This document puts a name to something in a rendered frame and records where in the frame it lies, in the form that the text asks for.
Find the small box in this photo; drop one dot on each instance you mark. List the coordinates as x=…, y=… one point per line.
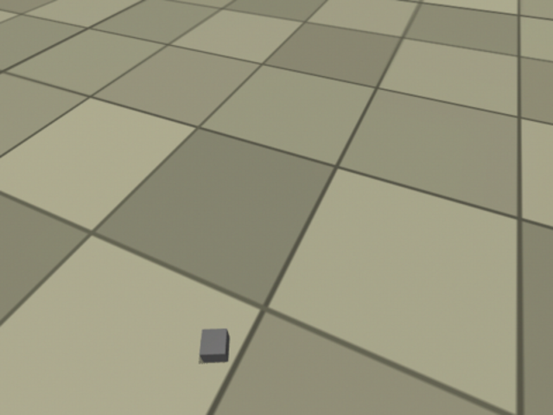
x=214, y=345

